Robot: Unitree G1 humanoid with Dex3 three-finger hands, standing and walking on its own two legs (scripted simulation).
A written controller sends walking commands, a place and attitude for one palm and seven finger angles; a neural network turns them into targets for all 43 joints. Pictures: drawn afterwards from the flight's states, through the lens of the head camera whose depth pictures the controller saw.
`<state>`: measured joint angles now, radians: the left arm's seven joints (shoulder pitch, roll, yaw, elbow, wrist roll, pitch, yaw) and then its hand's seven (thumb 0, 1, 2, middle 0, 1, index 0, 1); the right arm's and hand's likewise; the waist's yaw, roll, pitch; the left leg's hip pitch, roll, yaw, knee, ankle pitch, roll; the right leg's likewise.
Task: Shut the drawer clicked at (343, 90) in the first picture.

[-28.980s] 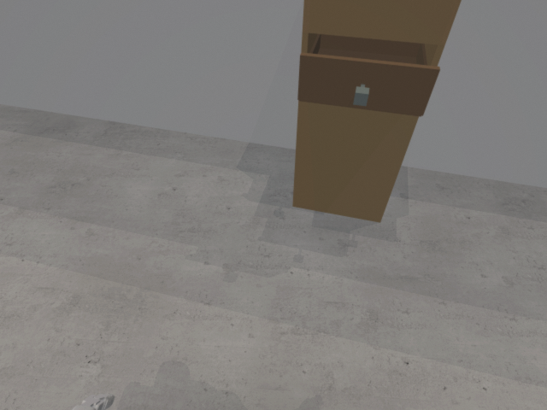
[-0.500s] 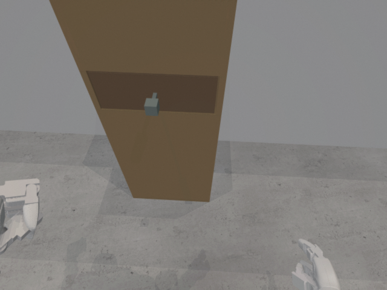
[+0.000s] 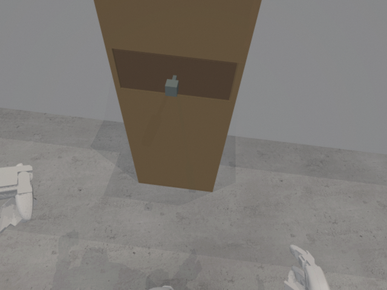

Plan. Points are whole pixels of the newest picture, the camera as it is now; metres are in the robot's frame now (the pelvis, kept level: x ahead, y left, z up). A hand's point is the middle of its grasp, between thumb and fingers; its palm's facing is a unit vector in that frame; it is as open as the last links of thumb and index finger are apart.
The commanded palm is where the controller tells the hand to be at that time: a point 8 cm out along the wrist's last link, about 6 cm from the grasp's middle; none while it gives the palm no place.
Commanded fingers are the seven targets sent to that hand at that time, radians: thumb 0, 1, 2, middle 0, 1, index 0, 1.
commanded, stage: step back with the hand held close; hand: left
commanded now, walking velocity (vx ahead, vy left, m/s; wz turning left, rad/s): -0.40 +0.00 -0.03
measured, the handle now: (172, 84) +0.70 +0.11 +0.01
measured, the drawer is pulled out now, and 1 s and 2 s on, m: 0.00 0.00 0.00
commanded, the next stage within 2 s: stop stepping back and stand still in 0.52 s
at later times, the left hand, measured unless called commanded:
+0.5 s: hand out of the picture +0.10 +0.24 +0.17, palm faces +0.41 -0.81 -0.43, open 3.2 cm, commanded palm +0.04 +0.26 +0.19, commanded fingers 0.00 0.90 0.90 -1.40 -1.60 -1.40 -1.60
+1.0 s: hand out of the picture +0.01 +0.22 +0.16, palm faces +0.39 -0.84 -0.38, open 3.3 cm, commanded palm -0.04 +0.26 +0.19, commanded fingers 0.00 0.90 0.90 -1.40 -1.60 -1.40 -1.60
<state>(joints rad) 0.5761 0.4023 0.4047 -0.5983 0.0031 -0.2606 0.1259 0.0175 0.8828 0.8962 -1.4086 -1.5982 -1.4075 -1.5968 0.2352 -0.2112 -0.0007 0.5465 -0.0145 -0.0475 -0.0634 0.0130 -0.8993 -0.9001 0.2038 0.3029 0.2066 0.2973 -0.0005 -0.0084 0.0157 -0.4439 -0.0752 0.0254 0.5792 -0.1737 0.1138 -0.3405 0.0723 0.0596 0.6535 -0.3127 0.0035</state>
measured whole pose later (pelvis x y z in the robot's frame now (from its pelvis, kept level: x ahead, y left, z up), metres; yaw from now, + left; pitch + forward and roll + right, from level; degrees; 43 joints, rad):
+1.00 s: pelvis -0.18 -0.02 +0.01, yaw -1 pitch +0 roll -1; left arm 0.62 0.34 0.32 -0.52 -0.03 -0.18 0.16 0.02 0.88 0.90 -1.41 -1.60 -1.41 -1.60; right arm 0.30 -0.24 0.00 0.65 0.00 -0.08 -0.07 0.01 -0.90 -0.90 0.20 0.30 0.21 0.30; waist -0.01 -0.01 -0.07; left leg -0.30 0.02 0.01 0.55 -0.30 0.02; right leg -0.21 0.03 -0.06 0.48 -0.27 -0.03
